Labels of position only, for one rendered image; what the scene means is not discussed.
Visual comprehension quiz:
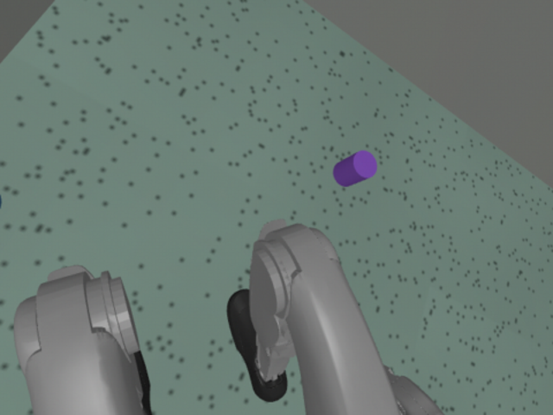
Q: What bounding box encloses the right robot hand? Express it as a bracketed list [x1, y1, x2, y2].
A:
[384, 365, 444, 415]

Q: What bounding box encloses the right robot foot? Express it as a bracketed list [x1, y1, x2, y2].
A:
[227, 289, 288, 402]

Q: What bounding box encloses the left robot foot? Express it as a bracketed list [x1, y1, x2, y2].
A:
[134, 351, 152, 415]

